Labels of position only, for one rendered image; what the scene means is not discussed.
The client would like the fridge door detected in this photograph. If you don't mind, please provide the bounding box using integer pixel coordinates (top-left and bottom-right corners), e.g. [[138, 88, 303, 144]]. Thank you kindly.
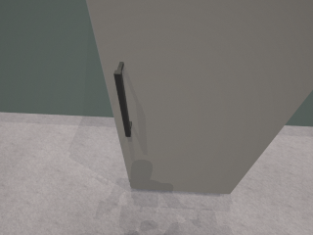
[[87, 0, 313, 195]]

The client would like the handle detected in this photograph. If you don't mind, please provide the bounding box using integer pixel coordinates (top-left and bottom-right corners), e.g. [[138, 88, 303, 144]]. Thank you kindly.
[[113, 62, 132, 137]]

